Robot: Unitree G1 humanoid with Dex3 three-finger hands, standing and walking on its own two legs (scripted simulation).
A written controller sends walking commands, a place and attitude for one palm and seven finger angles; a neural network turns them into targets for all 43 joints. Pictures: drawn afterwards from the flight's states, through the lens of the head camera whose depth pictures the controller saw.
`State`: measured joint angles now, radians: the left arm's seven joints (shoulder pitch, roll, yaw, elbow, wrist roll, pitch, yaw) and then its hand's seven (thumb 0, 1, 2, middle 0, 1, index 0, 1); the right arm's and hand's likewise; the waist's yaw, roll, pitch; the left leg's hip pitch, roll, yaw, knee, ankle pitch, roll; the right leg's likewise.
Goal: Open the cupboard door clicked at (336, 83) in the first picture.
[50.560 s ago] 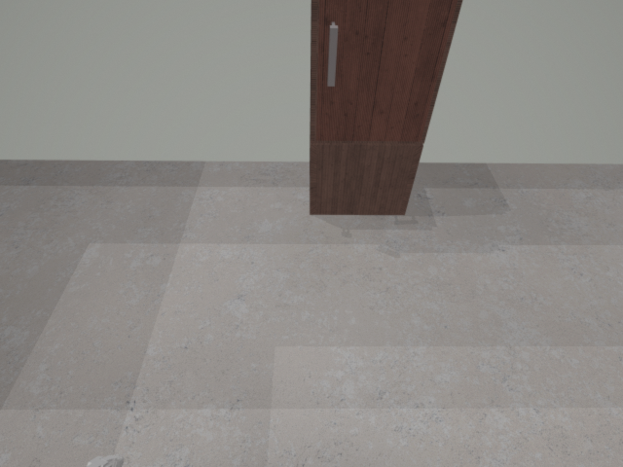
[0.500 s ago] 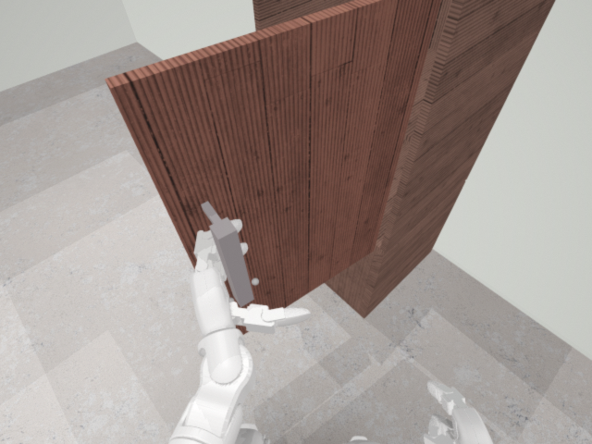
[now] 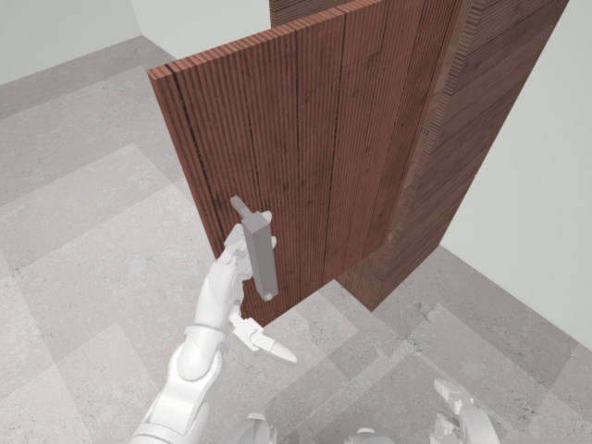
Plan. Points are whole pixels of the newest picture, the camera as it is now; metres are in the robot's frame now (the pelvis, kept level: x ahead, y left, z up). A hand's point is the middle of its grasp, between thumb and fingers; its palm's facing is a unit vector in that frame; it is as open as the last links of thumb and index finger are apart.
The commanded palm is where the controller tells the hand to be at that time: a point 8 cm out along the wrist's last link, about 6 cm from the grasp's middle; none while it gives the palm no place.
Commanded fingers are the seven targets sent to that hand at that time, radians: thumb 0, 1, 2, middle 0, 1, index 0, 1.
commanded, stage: slide the hand sideways off the handle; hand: left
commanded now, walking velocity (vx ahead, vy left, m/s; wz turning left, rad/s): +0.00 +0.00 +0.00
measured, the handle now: (253, 251) +0.36 +0.08 +0.06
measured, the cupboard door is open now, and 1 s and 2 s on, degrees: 84 84 84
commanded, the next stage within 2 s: draw the hand back to the body in 0.96 s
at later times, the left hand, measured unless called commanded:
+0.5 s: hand (244, 320) +0.26 +0.08 +0.05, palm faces -0.12 -0.99 -0.03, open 16.1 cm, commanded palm +0.24 +0.15 +0.05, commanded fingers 0.00 -0.50 0.30 -0.15 -0.30 -0.15 -0.30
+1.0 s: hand (190, 345) +0.23 +0.14 +0.05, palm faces -0.05 -1.00 -0.06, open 16.2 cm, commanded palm +0.21 +0.19 +0.05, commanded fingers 0.00 -0.50 0.30 -0.15 -0.30 -0.15 -0.30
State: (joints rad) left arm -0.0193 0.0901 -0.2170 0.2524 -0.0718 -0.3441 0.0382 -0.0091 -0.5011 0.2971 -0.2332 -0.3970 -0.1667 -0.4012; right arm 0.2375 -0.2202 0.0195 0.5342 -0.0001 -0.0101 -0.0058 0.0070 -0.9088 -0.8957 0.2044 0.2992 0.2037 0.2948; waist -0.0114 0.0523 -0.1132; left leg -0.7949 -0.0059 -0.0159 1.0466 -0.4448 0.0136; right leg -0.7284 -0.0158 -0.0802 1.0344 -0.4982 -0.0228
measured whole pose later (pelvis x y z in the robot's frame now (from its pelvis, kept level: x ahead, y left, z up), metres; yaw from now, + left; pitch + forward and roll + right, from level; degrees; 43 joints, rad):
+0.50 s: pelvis +0.02 +0.00 -0.01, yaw -1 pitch +12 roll -1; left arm 0.28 0.11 -0.15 -0.02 -0.07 -0.35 -0.01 -0.01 -0.50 0.30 -0.20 -0.33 -0.20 -0.32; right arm 0.23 -0.21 0.02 0.45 0.00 -0.01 0.00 0.01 -0.91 -0.90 0.20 0.30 0.20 0.29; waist -0.01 0.04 -0.13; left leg -0.81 0.01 0.00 1.08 -0.49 0.01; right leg -0.76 0.00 -0.06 1.07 -0.53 -0.02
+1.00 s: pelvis +0.02 -0.02 -0.01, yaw +0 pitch +14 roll -1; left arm 0.47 0.21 0.08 -0.10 -0.23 -0.38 -0.21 -0.01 -0.50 0.30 -0.16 -0.31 -0.17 -0.30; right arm 0.25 -0.24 0.00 0.46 0.01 -0.06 -0.05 0.01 -0.91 -0.90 0.20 0.30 0.20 0.29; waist -0.01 0.04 -0.16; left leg -0.85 0.02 -0.03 1.12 -0.51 -0.02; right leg -0.79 0.01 -0.09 1.10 -0.56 -0.05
